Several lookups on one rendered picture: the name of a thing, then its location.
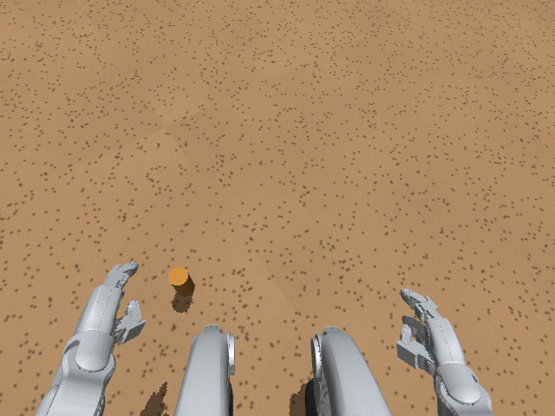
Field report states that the right robot hand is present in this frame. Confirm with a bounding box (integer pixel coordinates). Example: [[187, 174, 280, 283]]
[[396, 288, 466, 377]]

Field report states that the left robot arm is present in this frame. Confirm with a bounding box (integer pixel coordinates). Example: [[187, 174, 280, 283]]
[[35, 330, 116, 416]]

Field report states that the can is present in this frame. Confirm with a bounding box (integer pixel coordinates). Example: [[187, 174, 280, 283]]
[[168, 267, 195, 296]]

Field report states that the left robot hand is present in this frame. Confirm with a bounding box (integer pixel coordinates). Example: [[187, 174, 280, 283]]
[[73, 262, 146, 344]]

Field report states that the right robot arm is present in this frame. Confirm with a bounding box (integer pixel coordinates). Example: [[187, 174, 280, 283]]
[[434, 363, 495, 416]]

